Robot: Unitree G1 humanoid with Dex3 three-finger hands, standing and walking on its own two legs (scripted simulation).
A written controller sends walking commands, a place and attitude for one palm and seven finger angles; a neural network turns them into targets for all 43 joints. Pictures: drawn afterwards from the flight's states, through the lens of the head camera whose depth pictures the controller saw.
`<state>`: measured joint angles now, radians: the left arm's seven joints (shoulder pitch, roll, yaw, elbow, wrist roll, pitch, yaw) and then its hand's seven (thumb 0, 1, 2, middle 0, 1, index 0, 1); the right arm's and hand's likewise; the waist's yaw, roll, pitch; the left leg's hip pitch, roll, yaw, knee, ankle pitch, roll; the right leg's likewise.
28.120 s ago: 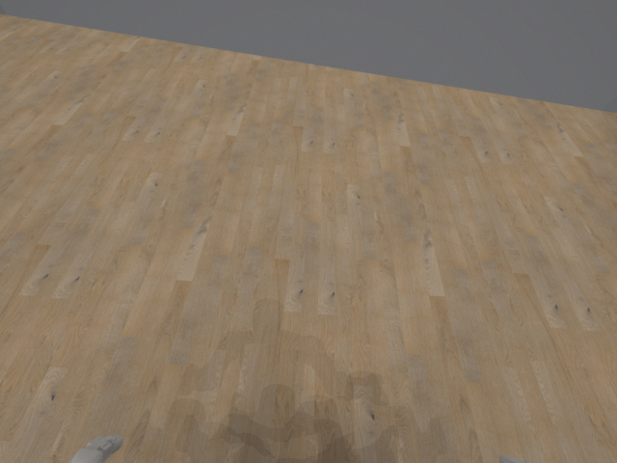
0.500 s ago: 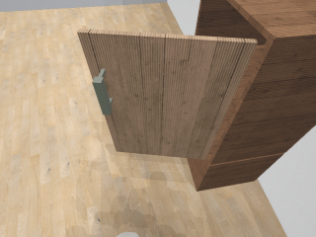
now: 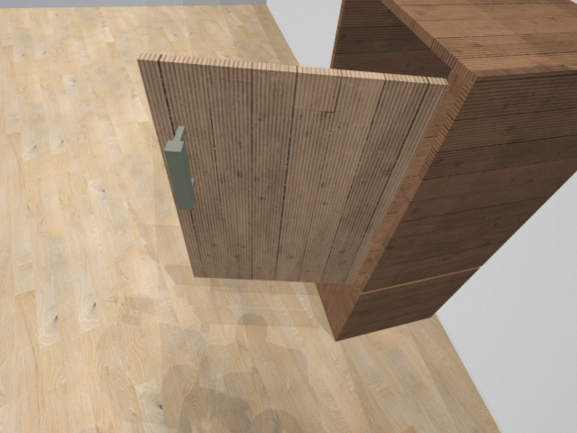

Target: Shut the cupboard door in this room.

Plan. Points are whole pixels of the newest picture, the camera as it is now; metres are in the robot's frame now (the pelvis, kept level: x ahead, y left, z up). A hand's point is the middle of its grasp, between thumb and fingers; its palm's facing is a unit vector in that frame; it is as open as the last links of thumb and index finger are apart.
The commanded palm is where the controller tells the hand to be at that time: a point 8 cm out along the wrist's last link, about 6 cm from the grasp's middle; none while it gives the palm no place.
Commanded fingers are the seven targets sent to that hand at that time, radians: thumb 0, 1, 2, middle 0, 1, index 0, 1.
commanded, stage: come to a stop and stand still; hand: left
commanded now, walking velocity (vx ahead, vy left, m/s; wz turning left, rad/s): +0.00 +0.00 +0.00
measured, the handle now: (183, 168) +0.50 +0.19 +0.06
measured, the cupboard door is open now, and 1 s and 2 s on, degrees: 75 75 75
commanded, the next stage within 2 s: look again from close up in 1.36 s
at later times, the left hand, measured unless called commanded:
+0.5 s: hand out of the picture +0.02 +0.13 -0.18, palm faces +0.06 -0.98 -0.20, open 7.3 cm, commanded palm none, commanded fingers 0.00 0.90 0.90 -0.20 -0.30 -0.20 -0.30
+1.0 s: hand out of the picture -0.02 +0.11 -0.19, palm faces +0.06 -0.99 -0.15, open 7.4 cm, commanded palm none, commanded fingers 0.00 0.90 0.90 -0.20 -0.30 -0.20 -0.30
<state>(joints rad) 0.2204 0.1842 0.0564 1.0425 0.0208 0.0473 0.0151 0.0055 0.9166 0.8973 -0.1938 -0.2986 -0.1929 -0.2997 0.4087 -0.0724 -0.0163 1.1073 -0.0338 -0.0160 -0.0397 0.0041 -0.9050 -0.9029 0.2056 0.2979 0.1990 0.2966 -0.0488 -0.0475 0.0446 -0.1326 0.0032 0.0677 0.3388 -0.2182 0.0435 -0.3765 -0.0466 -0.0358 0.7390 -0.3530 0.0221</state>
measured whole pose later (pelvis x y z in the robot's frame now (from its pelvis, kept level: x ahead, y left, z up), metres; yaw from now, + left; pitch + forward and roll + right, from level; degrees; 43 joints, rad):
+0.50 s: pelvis +0.02 -0.05 -0.01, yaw +1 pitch -1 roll +0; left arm 0.27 0.15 0.02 1.11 0.01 0.00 0.04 0.00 0.93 0.90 -0.20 -0.30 -0.19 -0.30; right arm 0.26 -0.13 -0.02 1.14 -0.02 0.01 -0.04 0.02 -0.93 -0.90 0.20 0.30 0.20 0.30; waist 0.01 0.00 0.04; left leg -0.11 0.05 0.04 0.42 -0.29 -0.03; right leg -0.17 0.00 -0.07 0.44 -0.25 -0.02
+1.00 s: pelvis +0.00 -0.04 -0.01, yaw +0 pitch -1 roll +0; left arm 0.30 0.12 0.01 1.12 0.01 0.00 0.04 0.00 0.90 0.90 -0.20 -0.30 -0.20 -0.30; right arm 0.31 -0.09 -0.01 1.15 -0.01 0.00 -0.03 0.00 -0.91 -0.90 0.20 0.30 0.20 0.30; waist 0.01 -0.02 0.05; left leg -0.12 0.05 0.05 0.40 -0.25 -0.03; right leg -0.18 0.00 -0.06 0.41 -0.20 -0.02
